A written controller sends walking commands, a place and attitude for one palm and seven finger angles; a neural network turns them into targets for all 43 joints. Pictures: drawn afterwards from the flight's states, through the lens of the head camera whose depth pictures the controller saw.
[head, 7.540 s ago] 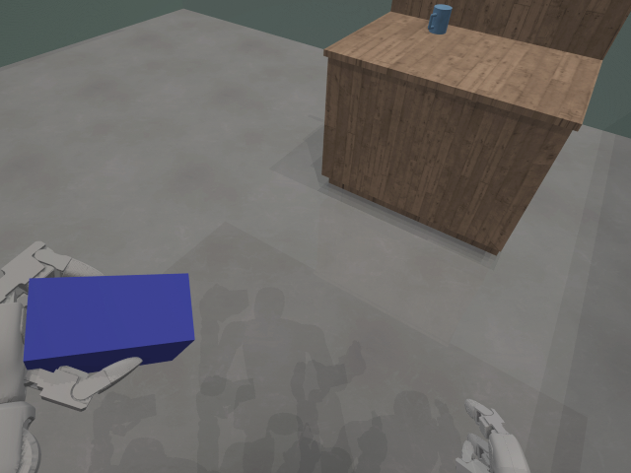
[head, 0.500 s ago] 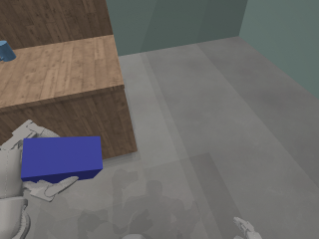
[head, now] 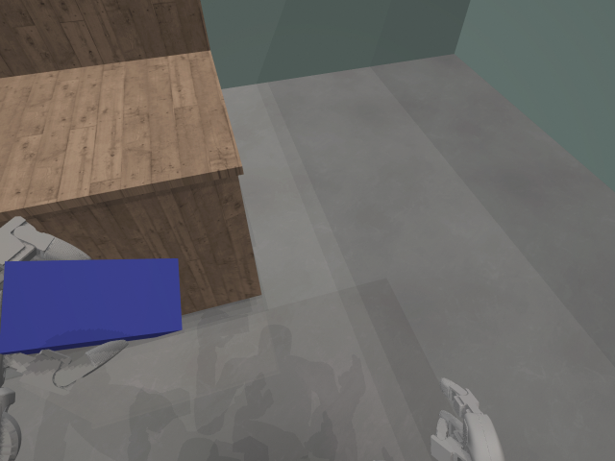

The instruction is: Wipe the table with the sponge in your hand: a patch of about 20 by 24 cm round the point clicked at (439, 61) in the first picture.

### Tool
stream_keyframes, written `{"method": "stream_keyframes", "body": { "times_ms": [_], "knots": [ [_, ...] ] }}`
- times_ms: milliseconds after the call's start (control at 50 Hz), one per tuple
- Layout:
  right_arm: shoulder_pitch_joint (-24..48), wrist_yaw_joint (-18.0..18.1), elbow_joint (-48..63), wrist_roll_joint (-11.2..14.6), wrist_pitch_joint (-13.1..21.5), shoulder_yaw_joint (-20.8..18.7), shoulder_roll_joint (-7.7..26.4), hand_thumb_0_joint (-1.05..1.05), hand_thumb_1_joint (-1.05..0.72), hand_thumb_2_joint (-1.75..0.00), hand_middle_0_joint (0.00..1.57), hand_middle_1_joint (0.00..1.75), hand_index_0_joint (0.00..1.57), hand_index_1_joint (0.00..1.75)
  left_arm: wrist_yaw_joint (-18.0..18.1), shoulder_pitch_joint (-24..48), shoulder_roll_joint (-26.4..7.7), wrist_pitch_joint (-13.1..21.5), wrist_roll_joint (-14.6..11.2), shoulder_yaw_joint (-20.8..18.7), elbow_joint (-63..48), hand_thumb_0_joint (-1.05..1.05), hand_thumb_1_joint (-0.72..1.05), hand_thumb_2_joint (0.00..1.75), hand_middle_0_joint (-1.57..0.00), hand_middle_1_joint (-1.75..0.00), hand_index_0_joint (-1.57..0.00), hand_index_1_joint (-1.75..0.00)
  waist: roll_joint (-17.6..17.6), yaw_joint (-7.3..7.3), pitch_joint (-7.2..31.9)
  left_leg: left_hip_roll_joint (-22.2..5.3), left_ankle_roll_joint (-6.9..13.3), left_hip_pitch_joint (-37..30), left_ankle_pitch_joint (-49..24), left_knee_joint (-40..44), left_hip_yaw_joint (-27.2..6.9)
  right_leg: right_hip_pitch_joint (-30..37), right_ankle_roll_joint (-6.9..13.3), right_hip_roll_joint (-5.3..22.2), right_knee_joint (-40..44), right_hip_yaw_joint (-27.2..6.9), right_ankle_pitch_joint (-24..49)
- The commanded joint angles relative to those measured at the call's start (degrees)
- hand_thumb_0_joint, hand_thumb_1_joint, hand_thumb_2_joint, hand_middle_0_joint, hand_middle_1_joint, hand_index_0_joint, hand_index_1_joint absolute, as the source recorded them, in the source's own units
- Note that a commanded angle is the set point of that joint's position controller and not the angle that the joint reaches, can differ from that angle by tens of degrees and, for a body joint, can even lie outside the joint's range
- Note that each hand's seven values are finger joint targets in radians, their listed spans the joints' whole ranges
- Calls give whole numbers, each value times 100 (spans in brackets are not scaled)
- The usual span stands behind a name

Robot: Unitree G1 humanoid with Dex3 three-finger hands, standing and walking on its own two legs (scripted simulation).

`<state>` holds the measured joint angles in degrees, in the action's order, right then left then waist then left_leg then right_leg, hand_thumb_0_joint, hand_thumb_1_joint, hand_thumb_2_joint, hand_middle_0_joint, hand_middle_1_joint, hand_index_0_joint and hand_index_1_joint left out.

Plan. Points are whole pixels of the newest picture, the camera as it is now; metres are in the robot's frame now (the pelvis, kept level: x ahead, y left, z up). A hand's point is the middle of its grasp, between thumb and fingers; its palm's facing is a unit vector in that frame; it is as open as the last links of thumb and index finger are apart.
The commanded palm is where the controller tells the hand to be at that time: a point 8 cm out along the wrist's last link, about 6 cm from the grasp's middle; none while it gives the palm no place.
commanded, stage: take the last steps up to it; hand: left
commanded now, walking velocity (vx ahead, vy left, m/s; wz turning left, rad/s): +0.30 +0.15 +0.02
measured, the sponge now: (120, 304) +0.23 +0.20 +0.16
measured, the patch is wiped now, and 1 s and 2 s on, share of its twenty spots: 0.00 0.00 0.00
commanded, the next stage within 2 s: come to a stop and stand still in 0.98 s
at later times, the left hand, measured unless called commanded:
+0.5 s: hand (55, 201) +0.34 +0.29 +0.18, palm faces +0.35 -0.80 -0.49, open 10.4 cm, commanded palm +0.28 +0.35 +0.18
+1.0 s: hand (59, 164) +0.41 +0.33 +0.17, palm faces +0.42 -0.77 -0.48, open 10.4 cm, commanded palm +0.35 +0.37 +0.18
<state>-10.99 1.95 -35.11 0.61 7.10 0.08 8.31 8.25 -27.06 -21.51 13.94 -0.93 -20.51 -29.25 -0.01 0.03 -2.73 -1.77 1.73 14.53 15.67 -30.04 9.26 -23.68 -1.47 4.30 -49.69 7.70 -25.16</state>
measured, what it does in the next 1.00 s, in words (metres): walks ahead: right foot, then left foot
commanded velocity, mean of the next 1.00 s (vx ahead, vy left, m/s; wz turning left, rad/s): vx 0.23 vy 0.15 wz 0.01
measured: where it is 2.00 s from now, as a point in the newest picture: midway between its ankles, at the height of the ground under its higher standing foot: outside the picture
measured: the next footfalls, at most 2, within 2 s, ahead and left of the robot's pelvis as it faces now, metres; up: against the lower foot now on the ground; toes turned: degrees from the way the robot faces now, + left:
right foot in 0.06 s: +0.08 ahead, -0.09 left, +0.00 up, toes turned -9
left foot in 0.46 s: +0.21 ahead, +0.19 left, +0.00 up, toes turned +10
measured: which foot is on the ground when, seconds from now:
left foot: down 0.00-0.08, up 0.10-0.44, down 0.46-0.84, up 0.86-1.00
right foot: up 0.00-0.04, down 0.06-0.46, up 0.48-0.80, down 0.82-1.00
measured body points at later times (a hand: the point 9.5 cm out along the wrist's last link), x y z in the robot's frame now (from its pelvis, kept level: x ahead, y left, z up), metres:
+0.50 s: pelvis +0.11 +0.07 -0.01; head +0.16 +0.08 +0.44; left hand +0.31 +0.34 +0.21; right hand +0.28 -0.20 -0.09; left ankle +0.17 +0.19 -0.74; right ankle +0.04 -0.07 -0.72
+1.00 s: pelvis +0.19 +0.09 +0.01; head +0.22 +0.05 +0.45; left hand +0.38 +0.37 +0.20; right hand +0.36 -0.14 -0.11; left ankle +0.17 +0.23 -0.64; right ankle +0.19 +0.02 -0.73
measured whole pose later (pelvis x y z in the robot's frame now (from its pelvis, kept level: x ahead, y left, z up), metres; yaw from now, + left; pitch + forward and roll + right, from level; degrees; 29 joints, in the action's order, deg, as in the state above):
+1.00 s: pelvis +0.19 +0.09 +0.01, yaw +1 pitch +0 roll +3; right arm -10.0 1.6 -38.1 0.1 3.3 -0.4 12.9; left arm 7.9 -25.7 -19.0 13.6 -1.0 -20.6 -22.3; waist 1.3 0.6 -2.7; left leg -1.1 -1.9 28.3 21.4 -64.5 3.1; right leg -14.9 3.4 4.5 -31.4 9.6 -17.1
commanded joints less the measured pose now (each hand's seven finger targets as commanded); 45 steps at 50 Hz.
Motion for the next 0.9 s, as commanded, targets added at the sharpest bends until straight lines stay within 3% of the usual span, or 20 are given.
{"method": "stream_keyframes", "body": {
  "times_ms": [0,20,40,60,80,100,140,200,380,420,440,460,480,600,760,780,800,820,840,880],
  "knots": [
    [315,127,647,-18,231,-306,944,0,-90,-90,20,30,20,30,155,74,-971,295,-83,-773,-1103,0,10,130,-120,-160,-120,-160,924,50,812,-1160,600,25,-332,756,-1017,1084,26,-192,1628,247,401],
    [354,141,635,-9,182,-314,943,0,-90,-90,20,30,20,30,158,92,-950,258,-74,-785,-928,0,10,130,-120,-160,-120,-160,592,79,881,-1034,480,321,-153,249,-878,1584,99,-125,2152,126,758],
    [312,138,635,-19,108,-308,893,0,-90,-90,20,30,20,30,149,42,-978,217,-43,-793,-645,0,10,130,-120,-160,-120,-160,-266,77,947,-687,317,966,157,-851,-584,2121,404,444,2689,-817,692],
    [395,106,708,-21,36,-296,792,0,-90,-90,20,30,20,30,135,170,-1121,177,-43,-859,-530,0,10,130,-120,-160,-120,-160,-1790,44,891,7,10,2225,1029,-2399,-168,2714,982,1704,3263,-3100,830],
    [592,73,755,-54,26,-297,893,0,-90,-90,20,30,20,30,134,319,-1201,181,-138,-1005,-365,0,10,130,-120,-160,-120,-160,-1829,95,616,76,-163,2852,1427,-3638,-737,2594,1330,2439,3622,-4138,1096],
    [425,10,627,-24,20,-398,964,0,-90,-90,20,30,20,30,63,672,-957,224,-147,-775,-391,0,10,130,-120,-160,-120,-160,-1479,-46,451,-116,-238,2811,934,-4110,-1231,2192,1231,2295,3696,-3829,787],
    [470,11,539,-28,-88,-289,888,0,-90,-90,20,30,20,30,3,470,-1027,301,-155,-898,-187,0,10,130,-120,-160,-120,-160,-708,-19,367,-304,-323,2871,476,-4217,-1185,2084,1144,1894,3384,-2728,1662],
    [566,-9,547,-59,-165,-225,860,0,-90,-90,20,30,20,30,6,448,-862,464,-26,-584,-486,0,10,130,-120,-160,-120,-160,-550,-26,503,-354,-342,2740,84,-3619,-841,2241,891,1507,3076,-1194,3646],
    [307,58,957,-76,-26,-443,792,0,-90,-90,20,30,20,30,296,-2,-1230,424,-29,-1084,-1742,0,10,130,-120,-160,-120,-160,-860,57,1169,123,-203,44,-679,186,309,2151,643,1121,2176,-510,3695],
    [145,135,947,-39,-52,-548,935,0,-90,-90,20,30,20,30,303,35,-1140,509,-50,-1084,-1746,0,10,130,-120,-160,-120,-160,381,-117,1452,-94,-77,-1229,-1055,633,11,1407,352,704,676,-223,2930],
    [150,127,961,-15,-70,-634,1132,0,-90,-90,20,30,20,30,279,-187,-914,519,-70,-927,-1576,0,10,130,-120,-160,-120,-160,1853,-108,1472,-1246,396,-2025,-1922,638,-1547,32,97,116,-596,133,298],
    [111,94,1033,5,-43,-599,1090,0,-90,-90,20,30,20,30,300,-63,-999,552,-47,-945,-1600,0,10,130,-120,-160,-120,-160,1966,-75,1460,-2053,1001,-1990,-2583,908,-2835,-638,100,-248,-1759,-237,-1431],
    [127,50,1001,30,-14,-608,1148,0,-90,-90,20,30,20,30,248,61,-1096,521,-34,-964,-1023,0,10,130,-120,-160,-120,-160,1174,-124,949,-2101,1159,-1222,-2056,1164,-2852,-897,153,-198,-2197,-482,-1292],
    [291,-7,748,79,138,-449,942,0,-90,-90,20,30,20,30,50,-141,-901,472,-133,-773,-1675,0,10,130,-120,-160,-120,-160,1335,9,915,-1301,909,-380,-1553,1152,-1206,-619,-47,161,-1152,-189,100],
    [278,166,657,1,178,-262,922,0,-90,-90,20,30,20,30,120,119,-1074,182,-117,-866,-1113,0,10,130,-120,-160,-120,-160,729,46,989,-1253,503,-120,-1063,635,-943,969,-21,-141,1671,215,510],
    [265,186,624,-7,133,-262,932,0,-90,-90,20,30,20,30,129,191,-1076,167,-92,-889,-915,0,10,130,-120,-160,-120,-160,461,53,1004,-1129,401,175,-746,247,-912,1436,61,-33,2220,45,910],
    [252,178,632,-5,77,-266,888,0,-90,-90,20,30,20,30,130,298,-1133,151,-52,-894,-759,0,10,130,-120,-160,-120,-160,-347,33,1101,-760,250,633,-300,-681,-623,1882,346,562,2665,-881,1400],
    [309,153,701,-27,27,-251,808,0,-90,-90,20,30,20,30,129,377,-1247,129,-44,-930,-599,0,10,130,-120,-160,-120,-160,-1596,-6,1054,-13,-64,1712,791,-1994,-190,2391,882,1758,3044,-2858,2190],
    [429,81,765,-38,74,-250,888,0,-90,-90,20,30,20,30,131,585,-1141,128,-130,-891,-391,0,10,130,-120,-160,-120,-160,-1740,35,886,158,-229,2237,1552,-3159,-668,2306,1282,2425,3290,-3691,2508],
    [325,-2,569,-7,41,-339,944,0,-90,-90,20,30,20,30,89,678,-1036,219,-152,-794,-381,0,10,130,-120,-160,-120,-160,-1190,-66,579,-128,-380,2427,948,-4022,-1168,2093,1225,2236,3211,-2926,2967]
  ]
}}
